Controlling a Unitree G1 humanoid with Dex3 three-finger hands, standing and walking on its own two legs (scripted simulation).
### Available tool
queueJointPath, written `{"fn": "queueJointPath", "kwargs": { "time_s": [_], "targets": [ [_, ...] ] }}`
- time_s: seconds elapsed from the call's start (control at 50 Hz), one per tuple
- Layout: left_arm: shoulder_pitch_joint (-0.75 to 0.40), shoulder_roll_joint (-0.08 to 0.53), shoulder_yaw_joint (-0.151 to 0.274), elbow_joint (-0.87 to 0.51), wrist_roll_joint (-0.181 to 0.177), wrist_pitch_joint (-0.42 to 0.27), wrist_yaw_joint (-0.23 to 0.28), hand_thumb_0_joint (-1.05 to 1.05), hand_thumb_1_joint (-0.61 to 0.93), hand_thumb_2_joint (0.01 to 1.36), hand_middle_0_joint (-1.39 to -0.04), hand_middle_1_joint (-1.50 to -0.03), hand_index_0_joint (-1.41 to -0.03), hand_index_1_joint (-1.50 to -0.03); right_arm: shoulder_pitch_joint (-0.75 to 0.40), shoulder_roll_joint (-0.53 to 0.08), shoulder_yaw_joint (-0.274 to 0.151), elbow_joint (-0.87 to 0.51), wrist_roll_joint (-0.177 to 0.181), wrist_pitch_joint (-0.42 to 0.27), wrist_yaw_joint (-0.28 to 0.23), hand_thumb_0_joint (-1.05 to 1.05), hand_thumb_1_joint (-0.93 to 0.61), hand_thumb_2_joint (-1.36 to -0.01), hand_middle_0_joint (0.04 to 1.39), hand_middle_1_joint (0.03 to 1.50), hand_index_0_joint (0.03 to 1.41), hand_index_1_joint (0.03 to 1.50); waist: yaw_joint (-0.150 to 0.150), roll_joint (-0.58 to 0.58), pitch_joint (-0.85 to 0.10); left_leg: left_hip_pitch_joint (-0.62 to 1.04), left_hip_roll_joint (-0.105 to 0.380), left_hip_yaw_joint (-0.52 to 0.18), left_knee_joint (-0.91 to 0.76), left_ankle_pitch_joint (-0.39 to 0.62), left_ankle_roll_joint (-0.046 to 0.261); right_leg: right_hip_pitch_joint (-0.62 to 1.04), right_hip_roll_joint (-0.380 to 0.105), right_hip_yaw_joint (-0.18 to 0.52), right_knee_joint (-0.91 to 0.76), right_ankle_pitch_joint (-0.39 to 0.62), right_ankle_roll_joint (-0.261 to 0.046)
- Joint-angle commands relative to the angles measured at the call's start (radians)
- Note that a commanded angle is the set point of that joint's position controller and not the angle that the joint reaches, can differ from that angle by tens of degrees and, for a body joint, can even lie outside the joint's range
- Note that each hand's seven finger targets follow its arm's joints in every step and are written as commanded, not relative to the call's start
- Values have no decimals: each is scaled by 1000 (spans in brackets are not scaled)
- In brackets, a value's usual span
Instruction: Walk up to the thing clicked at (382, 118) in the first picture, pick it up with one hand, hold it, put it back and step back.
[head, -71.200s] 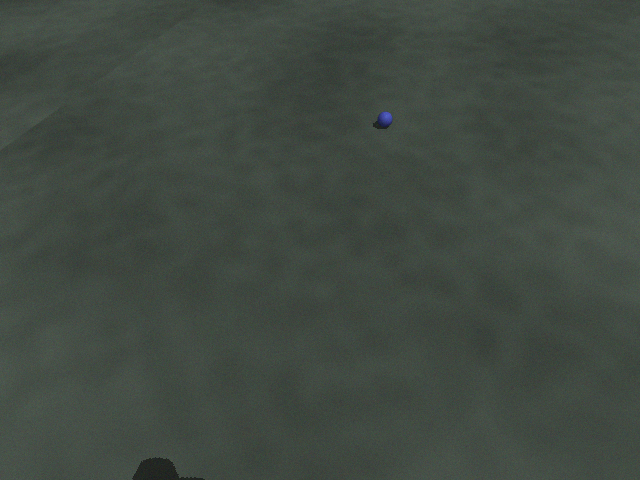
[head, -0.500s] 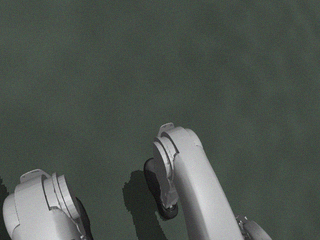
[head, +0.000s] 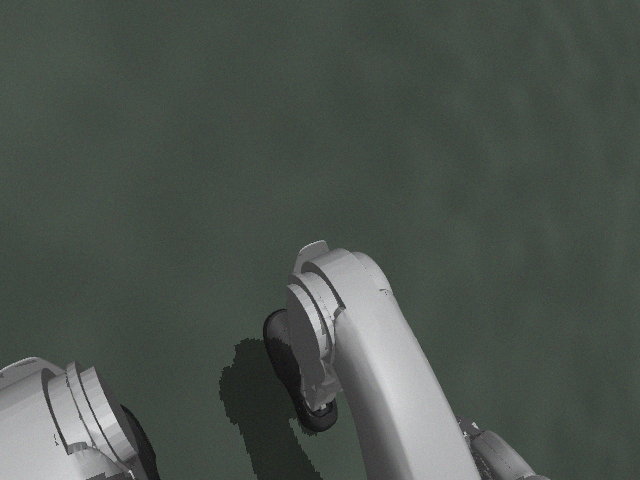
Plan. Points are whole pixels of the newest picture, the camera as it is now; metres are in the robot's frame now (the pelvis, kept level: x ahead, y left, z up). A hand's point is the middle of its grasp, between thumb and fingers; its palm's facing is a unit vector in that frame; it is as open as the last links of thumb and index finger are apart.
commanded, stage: rest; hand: left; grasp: from above
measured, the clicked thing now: out of the picture +0.52 +0.33 -0.25
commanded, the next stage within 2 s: open in 0.82 s
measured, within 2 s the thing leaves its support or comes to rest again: rests again in 0.36 s
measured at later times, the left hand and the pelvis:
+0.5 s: hand out of the picture +0.51 +0.34 -0.23, palm faces -0.44 -0.12 -0.89, open 10.6 cm; pelvis +0.00 +0.00 +0.00, yaw -2 degrees
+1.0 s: hand out of the picture +0.50 +0.34 -0.24, palm faces -0.44 -0.12 -0.89, open 10.7 cm; pelvis +0.00 +0.01 +0.00, yaw -3 degrees
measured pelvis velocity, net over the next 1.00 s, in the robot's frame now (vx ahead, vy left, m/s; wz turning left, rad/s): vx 0.00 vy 0.01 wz -0.05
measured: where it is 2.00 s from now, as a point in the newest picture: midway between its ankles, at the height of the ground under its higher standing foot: (232, 439)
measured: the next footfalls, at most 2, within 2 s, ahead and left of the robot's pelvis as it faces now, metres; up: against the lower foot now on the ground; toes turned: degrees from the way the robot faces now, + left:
none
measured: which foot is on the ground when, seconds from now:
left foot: down 0.00-1.00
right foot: down 0.00-1.00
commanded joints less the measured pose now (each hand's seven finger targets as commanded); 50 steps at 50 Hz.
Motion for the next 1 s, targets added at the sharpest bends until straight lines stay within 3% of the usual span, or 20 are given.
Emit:
{"fn": "queueJointPath", "kwargs": {
  "time_s": [0.0, 0.1, 0.22, 0.26, 0.28, 0.34, 0.4, 0.42, 0.44, 0.46, 0.54, 0.66, 0.8, 0.88, 0.9, 0.98],
  "targets": [
    [-307, 244, 18, -143, -11, -2, 51, 0, 612, 866, -870, -980, -923, -923, 224, -333, -92, 19, -7, 5, -12, 0, -902, -899, 201, 301, 200, 301, -49, 555, -691, 585, 21, 98, -238, 278, 4, 363, 41, -143, -176, 268, -97],
    [-306, 284, 25, -142, -5, -8, 67, 0, 616, 887, -875, -984, -924, -931, 210, -335, -75, 20, -13, -4, -15, 0, -902, -900, 201, 301, 200, 301, -44, 576, -682, 581, 25, 92, -239, 251, 3, 361, 44, -148, -171, 251, -97],
    [-309, 272, 2, -145, -8, -4, 81, 0, 583, 909, -869, -972, -909, -929, 204, -334, -65, 25, -19, -12, -14, 0, -904, -901, 201, 301, 200, 301, -58, 587, -687, 580, 30, 92, -229, 276, 6, 396, 49, -149, -172, 286, -89],
    [-286, 294, 18, -132, -11, 1, 84, 0, 581, 893, -860, -968, -904, -921, 217, -334, -59, 34, -18, -16, -13, 0, -902, -900, 201, 301, 201, 301, -61, 574, -686, 579, 32, 88, -224, 295, 7, 405, 50, -150, -169, 302, -86],
    [-293, 271, 1, -130, -15, 4, 84, 0, 571, 890, -862, -956, -902, -913, 212, -340, -62, 34, -17, -17, -13, 0, -905, -902, 201, 301, 200, 301, -64, 581, -669, 582, 32, 88, -224, 304, 4, 390, 46, -150, -170, 308, -90],
    [-276, 282, 17, -110, -16, 9, 83, 0, 565, 883, -855, -954, -895, -911, 216, -335, -44, 40, -22, -17, -10, 0, -903, -902, 201, 301, 200, 301, -76, 582, -634, 585, 35, 76, -220, 314, -1, 361, 42, -158, -168, 305, -93],
    [-287, 300, 21, -128, -16, 4, 81, 0, 558, 859, -845, -941, -887, -895, 206, -354, -46, 34, -25, -16, -11, 0, -901, -901, 201, 301, 200, 301, -79, 599, -634, 593, 38, 71, -226, 306, -6, 355, 41, -160, -170, 292, -95],
    [-273, 300, 19, -118, -20, 7, 80, 0, 520, 869, -825, -941, -864, -900, 193, -343, -37, 30, -22, -18, -12, 0, -903, -902, 201, 301, 200, 301, -67, 596, -629, 596, 40, 70, -220, 299, -5, 346, 44, -160, -168, 285, -97],
    [-283, 297, 14, -132, -19, 5, 81, 0, 533, 864, -839, -931, -877, -891, 195, -364, -49, 29, -26, -17, -12, 0, -904, -902, 201, 301, 200, 301, -82, 617, -627, 610, 41, 67, -224, 307, -9, 342, 39, -161, -169, 288, -96],
    [-269, 298, 22, -106, -17, 4, 83, 0, 519, 856, -810, -954, -855, -907, 195, -337, -26, 28, -26, -16, -10, 0, -902, -901, 201, 301, 200, 301, -77, 596, -620, 600, 42, 60, -228, 292, -8, 340, 43, -166, -168, 277, -96],
    [-272, 316, 12, -123, -25, -1, 78, 0, 469, 871, -786, -944, -824, -904, 183, -344, -24, 23, -23, -23, -11, 0, -902, -902, 201, 301, 200, 301, -75, 579, -624, 565, 38, 73, -220, 256, 6, 370, 47, -157, -173, 266, -89],
    [-262, 332, 22, -113, -33, -6, 90, 0, 464, 850, -786, -918, -822, -880, 186, -342, -7, 35, -27, -28, -11, 0, -902, -902, 201, 301, 200, 301, -82, 579, -614, 568, 46, 61, -216, 266, 1, 367, 45, -165, -176, 271, -87],
    [-260, 330, -1, -83, -33, -14, 101, 0, 421, 865, -774, -889, -799, -862, 166, -337, 9, 36, -29, -28, -13, 0, -901, -902, 201, 301, 200, 301, -86, 575, -619, 553, 51, 48, -225, 243, 3, 374, 52, -171, -169, 263, -84],
    [-244, 316, -16, -61, -39, -16, 102, 0, 429, 873, -776, -907, -802, -879, 153, -347, 17, 33, -27, -33, -14, 0, -904, -903, 200, 301, 200, 301, -95, 561, -554, 527, 50, 42, -220, 227, 1, 327, 47, -175, -169, 248, -87],
    [-255, 332, -9, -80, -38, -19, 105, 0, 433, 871, -776, -906, -803, -878, 149, -341, 22, 36, -28, -31, -16, 0, -900, -902, 200, 301, 200, 301, -91, 561, -583, 543, 53, 40, -223, 237, 2, 345, 47, -176, -170, 257, -84],
    [-246, 323, -10, -75, -39, -17, 109, 0, 113, 774, -456, -877, -484, -847, 158, -343, 22, 47, -29, -36, -14, 0, -892, -899, 201, 301, 201, 301, -98, 581, -570, 565, 55, 39, -214, 274, -5, 324, 41, -172, -168, 276, -84]
  ]
}}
